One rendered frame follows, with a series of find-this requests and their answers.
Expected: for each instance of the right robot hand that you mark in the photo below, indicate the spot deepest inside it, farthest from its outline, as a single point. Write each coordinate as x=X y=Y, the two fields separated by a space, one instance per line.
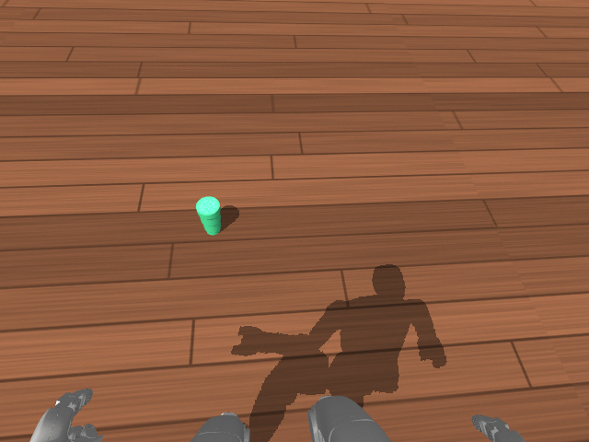
x=495 y=429

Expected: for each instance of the left robot hand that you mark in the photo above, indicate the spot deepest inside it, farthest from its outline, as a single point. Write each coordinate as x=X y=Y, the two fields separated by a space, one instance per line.
x=55 y=424

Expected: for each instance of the cup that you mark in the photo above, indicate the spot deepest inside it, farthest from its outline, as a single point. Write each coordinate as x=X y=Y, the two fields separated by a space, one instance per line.
x=208 y=209

